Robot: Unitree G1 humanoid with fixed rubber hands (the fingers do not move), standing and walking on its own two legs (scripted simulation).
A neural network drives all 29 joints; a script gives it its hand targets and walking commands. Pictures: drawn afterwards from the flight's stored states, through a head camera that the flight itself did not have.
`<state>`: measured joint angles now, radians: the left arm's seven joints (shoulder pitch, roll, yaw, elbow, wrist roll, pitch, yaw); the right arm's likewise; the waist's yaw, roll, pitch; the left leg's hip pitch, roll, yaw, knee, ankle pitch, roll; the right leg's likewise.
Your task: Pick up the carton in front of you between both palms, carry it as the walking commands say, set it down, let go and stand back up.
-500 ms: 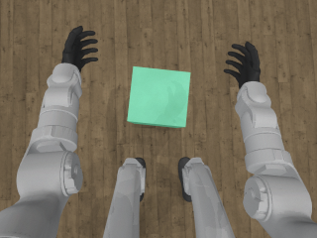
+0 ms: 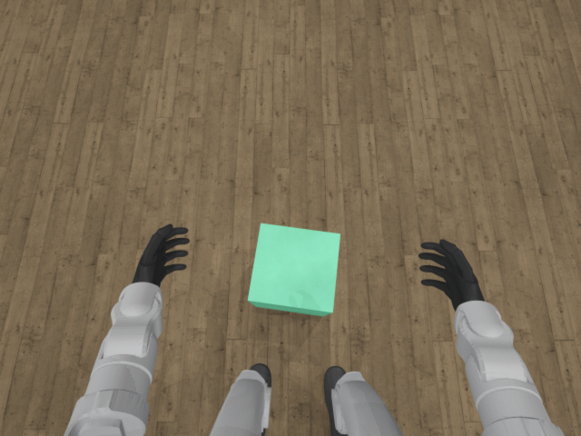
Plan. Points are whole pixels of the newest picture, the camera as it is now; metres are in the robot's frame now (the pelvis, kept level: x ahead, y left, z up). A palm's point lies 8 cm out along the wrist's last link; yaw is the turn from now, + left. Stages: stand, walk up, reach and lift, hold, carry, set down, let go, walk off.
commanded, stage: let go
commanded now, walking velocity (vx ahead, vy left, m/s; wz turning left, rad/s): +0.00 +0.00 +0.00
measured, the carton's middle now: (294, 273) +0.41 +0.01 -0.60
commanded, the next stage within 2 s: stand in 0.84 s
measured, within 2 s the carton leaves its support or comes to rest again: neither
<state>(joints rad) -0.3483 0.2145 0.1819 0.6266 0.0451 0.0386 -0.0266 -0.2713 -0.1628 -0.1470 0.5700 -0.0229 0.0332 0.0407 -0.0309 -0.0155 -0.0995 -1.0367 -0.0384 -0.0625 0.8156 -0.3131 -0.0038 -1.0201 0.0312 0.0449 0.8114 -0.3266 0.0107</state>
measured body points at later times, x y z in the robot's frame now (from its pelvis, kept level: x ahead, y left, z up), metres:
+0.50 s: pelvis +0.04 +0.00 +0.06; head +0.06 +0.00 +0.50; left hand +0.21 +0.23 -0.02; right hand +0.21 -0.24 -0.02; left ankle +0.02 +0.12 -0.69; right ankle +0.01 -0.12 -0.69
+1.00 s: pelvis +0.03 -0.01 +0.05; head +0.03 +0.00 +0.50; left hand +0.18 +0.27 -0.04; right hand +0.19 -0.28 -0.03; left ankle +0.02 +0.12 -0.69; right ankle +0.01 -0.12 -0.69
